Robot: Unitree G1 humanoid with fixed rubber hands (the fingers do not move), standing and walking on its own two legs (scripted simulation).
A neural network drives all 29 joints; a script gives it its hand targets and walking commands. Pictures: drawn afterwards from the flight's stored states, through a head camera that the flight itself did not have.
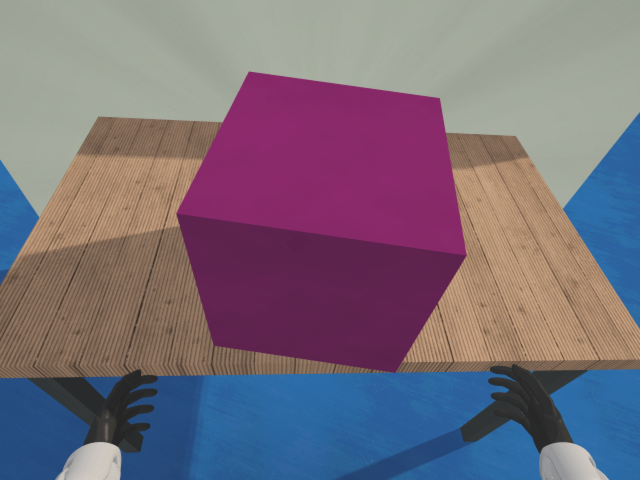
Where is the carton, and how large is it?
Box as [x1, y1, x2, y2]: [176, 72, 466, 372]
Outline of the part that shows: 248,72 176,213 213,344 219,346 395,372 466,255 439,98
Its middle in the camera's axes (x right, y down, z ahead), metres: +0.01 -0.03 +0.58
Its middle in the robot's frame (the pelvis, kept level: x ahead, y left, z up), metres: +0.46 +0.00 +0.05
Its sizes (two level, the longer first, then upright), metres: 0.297 0.282 0.290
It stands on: a table, 0.68 m high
